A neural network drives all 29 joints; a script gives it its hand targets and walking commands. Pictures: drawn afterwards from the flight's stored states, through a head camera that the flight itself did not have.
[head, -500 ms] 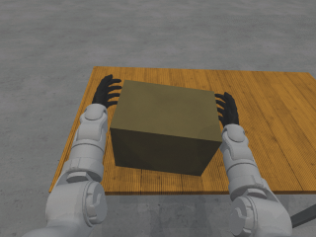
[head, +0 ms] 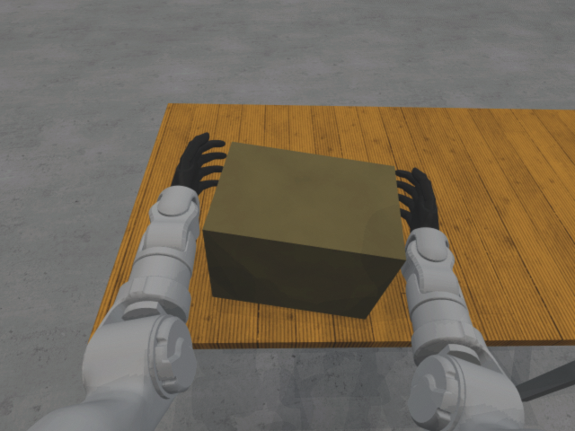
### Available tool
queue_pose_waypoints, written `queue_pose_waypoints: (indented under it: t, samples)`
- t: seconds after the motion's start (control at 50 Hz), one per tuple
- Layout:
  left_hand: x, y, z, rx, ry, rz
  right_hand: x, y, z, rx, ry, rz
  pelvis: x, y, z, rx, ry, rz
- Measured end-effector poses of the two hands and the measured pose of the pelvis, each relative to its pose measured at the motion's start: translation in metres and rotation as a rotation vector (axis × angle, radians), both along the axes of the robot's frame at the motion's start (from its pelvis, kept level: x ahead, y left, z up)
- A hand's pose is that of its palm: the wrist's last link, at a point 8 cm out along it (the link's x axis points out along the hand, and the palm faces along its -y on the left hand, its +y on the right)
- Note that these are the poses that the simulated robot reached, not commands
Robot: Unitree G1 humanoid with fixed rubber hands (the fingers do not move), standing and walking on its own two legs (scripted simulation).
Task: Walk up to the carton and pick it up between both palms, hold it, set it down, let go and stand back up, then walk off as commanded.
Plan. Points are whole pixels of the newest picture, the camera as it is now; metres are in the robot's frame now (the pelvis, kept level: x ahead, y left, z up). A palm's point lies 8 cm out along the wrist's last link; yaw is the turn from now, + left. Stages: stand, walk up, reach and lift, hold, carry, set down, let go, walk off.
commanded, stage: set down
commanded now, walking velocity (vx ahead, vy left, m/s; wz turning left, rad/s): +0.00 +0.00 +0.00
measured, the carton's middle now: (300, 233) +0.40 -0.04 +0.03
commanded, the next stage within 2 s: none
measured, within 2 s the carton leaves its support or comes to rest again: rests again in 0.52 s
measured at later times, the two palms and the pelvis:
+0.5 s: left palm (191, 198) +0.44 +0.12 +0.08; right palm (421, 233) +0.36 -0.22 +0.06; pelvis -0.01 +0.00 +0.00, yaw +0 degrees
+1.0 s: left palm (190, 205) +0.44 +0.12 +0.07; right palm (418, 232) +0.37 -0.22 +0.05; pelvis +0.00 +0.00 +0.00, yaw +0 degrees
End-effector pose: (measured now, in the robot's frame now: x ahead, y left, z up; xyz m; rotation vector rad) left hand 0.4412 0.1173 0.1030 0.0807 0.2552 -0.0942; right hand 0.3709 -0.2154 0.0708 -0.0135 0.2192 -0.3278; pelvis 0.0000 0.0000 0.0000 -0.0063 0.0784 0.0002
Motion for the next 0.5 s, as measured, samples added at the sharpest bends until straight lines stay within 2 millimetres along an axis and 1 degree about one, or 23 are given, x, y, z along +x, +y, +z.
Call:
queue_pose_waypoints:
  t: [0.24,0.5]
  samples:
    - [-0.001,-0.001,-0.013,0.005,0.002,-0.005,-0.002,-0.001,-0.009,-0.004,0.003,-0.002,0.0,-0.002,-0.001,-0.002,0.025,-0.004]
    - [-0.005,-0.002,-0.018,0.006,0.002,-0.012,-0.008,-0.002,-0.014,-0.006,0.004,-0.007,-0.006,-0.002,-0.001,-0.001,0.037,-0.008]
